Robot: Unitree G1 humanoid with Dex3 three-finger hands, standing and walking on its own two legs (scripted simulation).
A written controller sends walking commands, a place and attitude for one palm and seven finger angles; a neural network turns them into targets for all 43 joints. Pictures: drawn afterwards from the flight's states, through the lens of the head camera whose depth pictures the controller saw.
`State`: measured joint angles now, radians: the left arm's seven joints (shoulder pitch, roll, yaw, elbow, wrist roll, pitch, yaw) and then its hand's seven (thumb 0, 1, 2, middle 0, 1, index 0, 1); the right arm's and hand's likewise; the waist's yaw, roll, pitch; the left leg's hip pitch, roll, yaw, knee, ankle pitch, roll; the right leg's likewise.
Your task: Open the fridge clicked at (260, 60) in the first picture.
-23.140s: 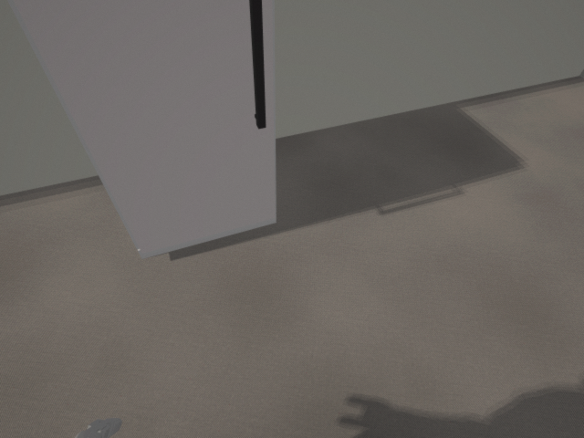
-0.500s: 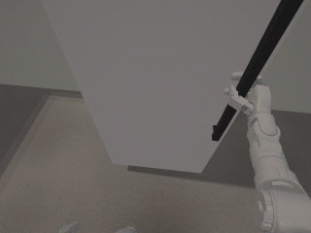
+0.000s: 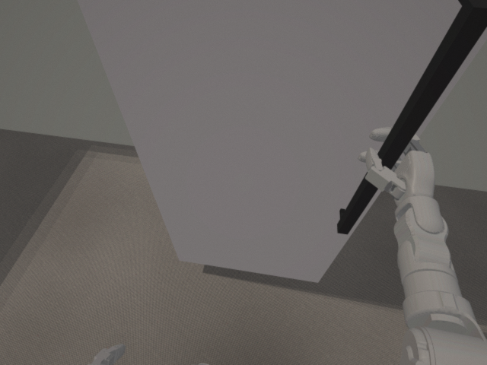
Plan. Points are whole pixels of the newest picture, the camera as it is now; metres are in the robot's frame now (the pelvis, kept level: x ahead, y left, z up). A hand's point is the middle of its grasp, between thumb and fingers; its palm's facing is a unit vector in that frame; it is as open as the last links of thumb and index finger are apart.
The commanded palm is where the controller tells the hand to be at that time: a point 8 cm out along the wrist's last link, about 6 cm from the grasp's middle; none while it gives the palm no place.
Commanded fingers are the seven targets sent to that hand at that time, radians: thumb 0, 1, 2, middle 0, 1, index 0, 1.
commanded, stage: pull the door a little, standing still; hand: right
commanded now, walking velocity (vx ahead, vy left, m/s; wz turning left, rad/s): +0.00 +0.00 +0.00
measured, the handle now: (383, 152) +0.48 -0.17 +0.10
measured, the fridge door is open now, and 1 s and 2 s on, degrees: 0 22 49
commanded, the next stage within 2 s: walk backward, drawing the door open in 0.42 s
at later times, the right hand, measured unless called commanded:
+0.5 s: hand (372, 198) +0.37 -0.14 +0.10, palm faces +0.00 +1.00 +0.01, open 5.8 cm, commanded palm +0.31 -0.20 +0.11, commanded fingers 0.00 -0.90 -0.90 0.45 1.40 0.45 1.40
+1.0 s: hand (349, 273) +0.25 -0.09 +0.10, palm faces +0.04 +0.99 -0.14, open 6.1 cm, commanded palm +0.21 -0.15 +0.10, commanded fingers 0.00 -0.90 -0.90 0.45 1.40 0.45 1.40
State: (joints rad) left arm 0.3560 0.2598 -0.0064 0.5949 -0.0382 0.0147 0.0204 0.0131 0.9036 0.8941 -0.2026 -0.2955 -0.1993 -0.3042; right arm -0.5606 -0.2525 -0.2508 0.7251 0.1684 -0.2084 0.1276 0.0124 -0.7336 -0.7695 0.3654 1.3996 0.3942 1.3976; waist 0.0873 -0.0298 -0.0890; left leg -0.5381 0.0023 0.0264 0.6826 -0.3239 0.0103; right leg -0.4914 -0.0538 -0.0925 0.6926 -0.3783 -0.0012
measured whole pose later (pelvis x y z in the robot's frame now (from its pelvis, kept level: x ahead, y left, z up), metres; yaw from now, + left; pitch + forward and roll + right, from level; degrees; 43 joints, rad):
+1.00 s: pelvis -0.04 +0.02 +0.02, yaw -3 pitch +0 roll -1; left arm 0.16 0.18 -0.05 0.52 0.00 0.12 0.08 0.01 0.90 0.89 -0.20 -0.30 -0.20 -0.30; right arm 0.06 -0.12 0.08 0.03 0.05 -0.05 -0.10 -0.02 -0.63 -0.69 0.37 1.37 0.38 1.40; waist 0.04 -0.05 -0.02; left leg -0.30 0.03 0.07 0.49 -0.20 0.02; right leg -0.25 -0.02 -0.05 0.44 -0.20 0.01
